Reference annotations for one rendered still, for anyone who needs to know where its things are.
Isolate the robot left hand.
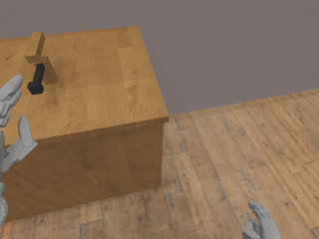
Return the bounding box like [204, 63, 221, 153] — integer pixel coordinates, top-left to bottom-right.
[0, 74, 38, 180]

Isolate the counter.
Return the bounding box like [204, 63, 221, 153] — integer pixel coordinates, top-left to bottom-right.
[0, 25, 169, 223]

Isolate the tap lever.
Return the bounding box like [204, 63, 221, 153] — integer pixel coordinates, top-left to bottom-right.
[27, 63, 45, 95]

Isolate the robot right hand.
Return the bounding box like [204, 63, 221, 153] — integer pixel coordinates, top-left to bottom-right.
[242, 200, 281, 239]

